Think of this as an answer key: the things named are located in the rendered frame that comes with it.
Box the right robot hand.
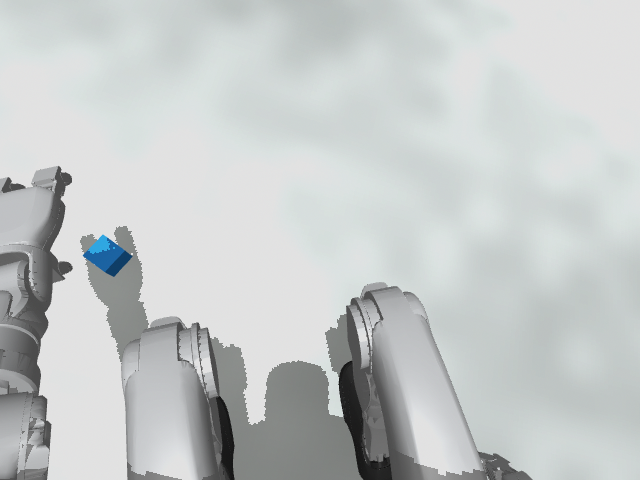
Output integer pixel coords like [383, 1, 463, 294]
[478, 452, 532, 480]

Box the left robot arm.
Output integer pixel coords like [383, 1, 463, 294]
[0, 244, 52, 480]

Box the cube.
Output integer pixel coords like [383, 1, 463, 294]
[82, 235, 133, 277]

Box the left robot foot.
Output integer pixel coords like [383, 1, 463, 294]
[216, 396, 235, 480]

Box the left robot hand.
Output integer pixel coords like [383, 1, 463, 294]
[0, 166, 73, 283]

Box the right robot foot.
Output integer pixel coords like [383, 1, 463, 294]
[339, 361, 392, 480]

